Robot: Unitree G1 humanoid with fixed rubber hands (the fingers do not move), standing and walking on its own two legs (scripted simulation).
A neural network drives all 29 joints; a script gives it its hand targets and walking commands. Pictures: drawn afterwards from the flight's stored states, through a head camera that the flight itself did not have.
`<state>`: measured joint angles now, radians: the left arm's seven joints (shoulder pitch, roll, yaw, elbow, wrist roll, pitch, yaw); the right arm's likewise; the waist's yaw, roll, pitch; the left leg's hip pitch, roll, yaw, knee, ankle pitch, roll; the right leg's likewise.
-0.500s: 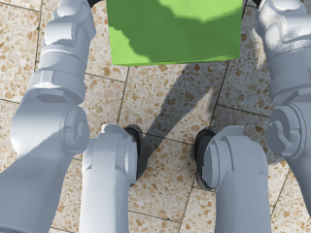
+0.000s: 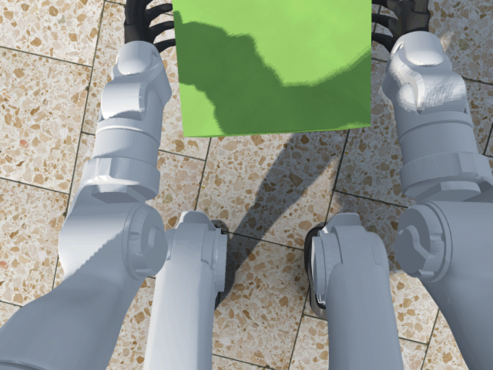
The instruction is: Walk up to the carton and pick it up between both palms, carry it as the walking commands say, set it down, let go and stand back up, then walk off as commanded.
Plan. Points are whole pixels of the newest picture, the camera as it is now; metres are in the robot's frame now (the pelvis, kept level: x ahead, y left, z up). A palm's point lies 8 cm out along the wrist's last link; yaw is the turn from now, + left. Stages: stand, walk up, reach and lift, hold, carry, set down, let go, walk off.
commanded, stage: reach and lift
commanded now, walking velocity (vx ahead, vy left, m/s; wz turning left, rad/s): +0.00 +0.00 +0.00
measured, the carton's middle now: (269, 40) +0.58 +0.00 -0.20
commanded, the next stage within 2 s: none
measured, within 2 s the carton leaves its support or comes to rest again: neither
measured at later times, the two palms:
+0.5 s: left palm (112, 38) +0.52 +0.17 -0.04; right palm (446, 28) +0.52 -0.17 -0.03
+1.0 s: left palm (59, 25) +0.49 +0.17 +0.04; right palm out of the picture +0.50 -0.16 +0.04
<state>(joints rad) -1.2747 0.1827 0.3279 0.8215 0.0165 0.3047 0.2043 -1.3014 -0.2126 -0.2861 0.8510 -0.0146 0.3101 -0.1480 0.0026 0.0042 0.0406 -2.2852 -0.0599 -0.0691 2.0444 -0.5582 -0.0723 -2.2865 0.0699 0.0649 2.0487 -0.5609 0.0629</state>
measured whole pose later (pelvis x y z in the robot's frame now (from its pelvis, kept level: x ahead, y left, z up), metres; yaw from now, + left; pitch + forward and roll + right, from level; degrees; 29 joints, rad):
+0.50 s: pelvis -0.01 +0.00 +0.05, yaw +0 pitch +47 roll +0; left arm -1.18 0.11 0.41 0.73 0.12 0.38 0.13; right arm -1.19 -0.14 -0.39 0.76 -0.13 0.38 -0.06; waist 0.00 0.00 -0.10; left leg -2.18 -0.08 -0.08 1.86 -0.50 -0.07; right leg -2.18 0.08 0.08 1.86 -0.51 0.07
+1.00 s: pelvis +0.00 +0.00 +0.10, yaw +0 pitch +46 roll -1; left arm -1.04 0.05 0.43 0.71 0.16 0.39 0.15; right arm -1.05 -0.08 -0.42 0.73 -0.18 0.40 -0.06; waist 0.00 0.01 -0.20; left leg -2.00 -0.09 -0.09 1.69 -0.48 -0.06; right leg -1.99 0.08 0.09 1.69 -0.49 0.07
